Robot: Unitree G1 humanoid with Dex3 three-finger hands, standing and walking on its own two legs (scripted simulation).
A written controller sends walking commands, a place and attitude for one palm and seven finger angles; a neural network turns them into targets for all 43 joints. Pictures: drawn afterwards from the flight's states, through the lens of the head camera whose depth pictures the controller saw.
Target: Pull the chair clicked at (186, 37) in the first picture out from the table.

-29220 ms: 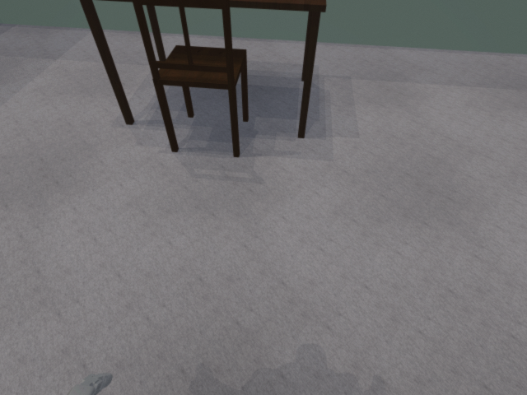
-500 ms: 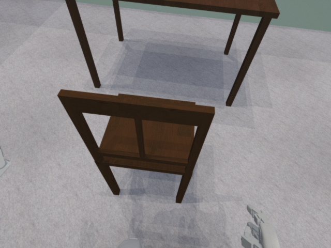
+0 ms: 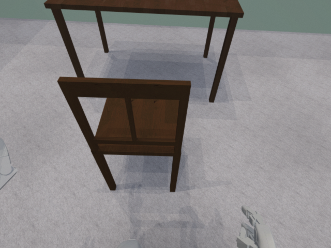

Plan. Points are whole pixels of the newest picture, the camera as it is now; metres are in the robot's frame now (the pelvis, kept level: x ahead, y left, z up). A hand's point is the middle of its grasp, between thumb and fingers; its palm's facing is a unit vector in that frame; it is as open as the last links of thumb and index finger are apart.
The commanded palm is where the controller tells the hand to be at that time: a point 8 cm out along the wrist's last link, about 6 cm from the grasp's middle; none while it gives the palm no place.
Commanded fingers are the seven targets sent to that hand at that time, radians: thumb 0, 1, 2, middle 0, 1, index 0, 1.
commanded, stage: stop stepping back and stand still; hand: left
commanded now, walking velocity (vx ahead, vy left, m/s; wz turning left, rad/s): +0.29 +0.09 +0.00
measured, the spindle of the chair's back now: (131, 120) +0.54 +0.17 -0.09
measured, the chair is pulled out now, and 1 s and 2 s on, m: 0.61 0.61 0.61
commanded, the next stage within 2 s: let the arm hang, fingers relaxed in 0.50 s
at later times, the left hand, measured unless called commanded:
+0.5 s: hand out of the picture +0.15 +0.28 +0.18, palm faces +0.43 -0.75 -0.50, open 7.4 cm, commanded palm +0.10 +0.30 +0.19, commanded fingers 0.00 0.90 0.90 -0.20 -0.30 -0.20 -0.30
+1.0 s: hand out of the picture +0.03 +0.17 -0.16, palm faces +0.07 -0.99 -0.14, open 6.9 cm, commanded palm none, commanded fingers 0.00 0.90 0.90 -0.20 -0.30 -0.20 -0.30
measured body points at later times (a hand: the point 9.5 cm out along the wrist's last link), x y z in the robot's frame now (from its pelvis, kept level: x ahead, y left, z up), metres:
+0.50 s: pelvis -0.04 +0.00 +0.01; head -0.05 +0.01 +0.46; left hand +0.12 +0.31 +0.20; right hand +0.09 -0.24 -0.08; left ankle -0.01 +0.10 -0.72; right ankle -0.05 -0.12 -0.73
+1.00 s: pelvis -0.04 +0.00 +0.01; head -0.01 +0.03 +0.46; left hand +0.03 +0.22 -0.14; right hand +0.02 -0.24 -0.12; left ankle -0.01 +0.10 -0.73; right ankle -0.05 -0.13 -0.73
